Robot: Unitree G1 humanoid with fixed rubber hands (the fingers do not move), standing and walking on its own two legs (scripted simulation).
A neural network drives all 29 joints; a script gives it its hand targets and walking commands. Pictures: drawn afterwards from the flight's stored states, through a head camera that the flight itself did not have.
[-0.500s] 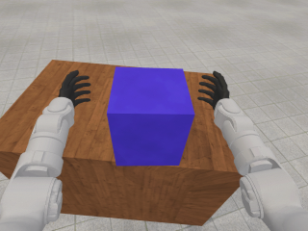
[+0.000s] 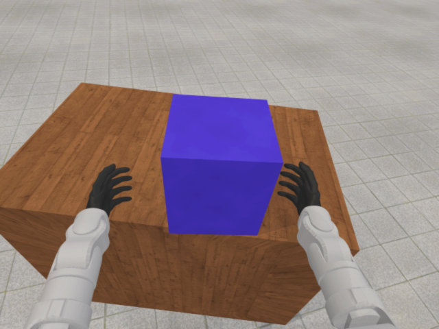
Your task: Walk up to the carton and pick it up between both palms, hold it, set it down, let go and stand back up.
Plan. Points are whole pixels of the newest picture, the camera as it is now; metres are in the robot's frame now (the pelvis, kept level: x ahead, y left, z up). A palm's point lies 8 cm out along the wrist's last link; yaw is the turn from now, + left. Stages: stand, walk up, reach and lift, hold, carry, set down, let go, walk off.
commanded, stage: set down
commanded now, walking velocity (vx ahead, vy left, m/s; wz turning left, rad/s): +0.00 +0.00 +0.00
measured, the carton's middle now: (217, 167) +0.46 +0.02 +0.03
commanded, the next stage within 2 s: let go in 1.56 s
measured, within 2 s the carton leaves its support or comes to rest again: neither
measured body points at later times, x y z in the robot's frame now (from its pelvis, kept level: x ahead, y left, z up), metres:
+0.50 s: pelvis +0.02 +0.00 +0.00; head +0.02 +0.02 +0.45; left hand +0.28 +0.24 +0.00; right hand +0.30 -0.18 +0.02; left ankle +0.07 +0.12 -0.74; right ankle -0.04 -0.11 -0.74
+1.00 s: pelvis +0.03 -0.02 +0.00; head +0.03 -0.01 +0.45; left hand +0.24 +0.23 -0.04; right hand +0.25 -0.20 -0.04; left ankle +0.07 +0.12 -0.74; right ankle -0.04 -0.11 -0.74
